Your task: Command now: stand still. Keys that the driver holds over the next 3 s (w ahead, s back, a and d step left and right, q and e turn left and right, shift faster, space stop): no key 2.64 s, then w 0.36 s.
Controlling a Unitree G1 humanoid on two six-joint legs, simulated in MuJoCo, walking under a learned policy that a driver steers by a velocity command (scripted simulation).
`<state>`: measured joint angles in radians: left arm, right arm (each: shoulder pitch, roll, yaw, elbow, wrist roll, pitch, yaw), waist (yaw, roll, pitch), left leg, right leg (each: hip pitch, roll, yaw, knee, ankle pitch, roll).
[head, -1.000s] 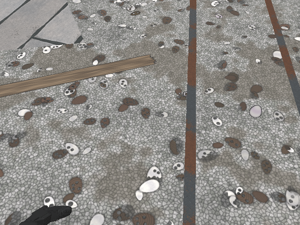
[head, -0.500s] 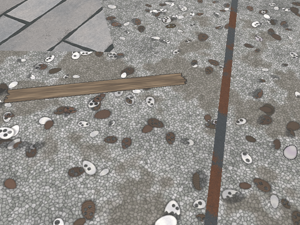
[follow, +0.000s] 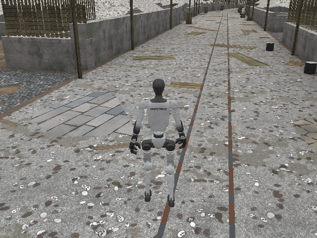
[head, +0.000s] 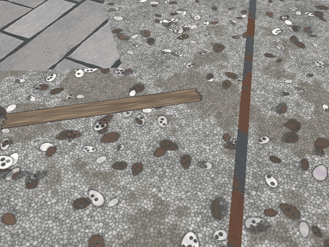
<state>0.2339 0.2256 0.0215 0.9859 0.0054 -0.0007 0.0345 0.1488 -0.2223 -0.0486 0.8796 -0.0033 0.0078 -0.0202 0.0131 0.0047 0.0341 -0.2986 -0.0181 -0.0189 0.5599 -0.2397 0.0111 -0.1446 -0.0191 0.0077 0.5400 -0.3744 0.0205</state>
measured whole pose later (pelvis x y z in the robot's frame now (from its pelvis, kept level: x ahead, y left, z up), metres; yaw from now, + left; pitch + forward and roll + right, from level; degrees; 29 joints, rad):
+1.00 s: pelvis -0.01 -0.01 +0.00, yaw +1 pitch -1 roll +0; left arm 0.35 0.16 0.00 1.10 0.00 -0.02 0.04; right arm 0.17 -0.19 -0.03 1.12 0.00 0.02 -0.04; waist 0.00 0.01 0.04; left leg -0.29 0.00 -0.04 0.51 -0.20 -0.01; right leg -0.13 0.00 -0.01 0.49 -0.34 0.00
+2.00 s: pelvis +0.00 -0.02 +0.00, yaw +1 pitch -1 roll +0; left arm 0.40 0.14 0.01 1.09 0.00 -0.03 0.04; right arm 0.22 -0.18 -0.02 1.12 0.01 0.01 -0.05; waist 0.00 0.01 0.04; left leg -0.29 0.00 -0.04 0.51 -0.21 -0.02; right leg -0.13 0.00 -0.01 0.49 -0.35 0.00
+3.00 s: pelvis +0.08 +0.02 +0.00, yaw +0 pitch +0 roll +0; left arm 0.40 0.22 0.04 1.02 -0.05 -0.08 0.01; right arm 0.35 -0.20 -0.05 1.08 0.02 -0.12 0.01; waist -0.02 -0.04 0.00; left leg -0.21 -0.03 0.07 0.51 -0.32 0.06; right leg -0.36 -0.02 0.04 1.13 -0.38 -0.07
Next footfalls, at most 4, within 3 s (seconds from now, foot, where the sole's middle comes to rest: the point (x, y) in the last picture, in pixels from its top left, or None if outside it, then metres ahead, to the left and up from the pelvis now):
none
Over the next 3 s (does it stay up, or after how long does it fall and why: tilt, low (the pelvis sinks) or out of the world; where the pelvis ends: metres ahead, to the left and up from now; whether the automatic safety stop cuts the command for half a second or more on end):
stays up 0.08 0.02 0.00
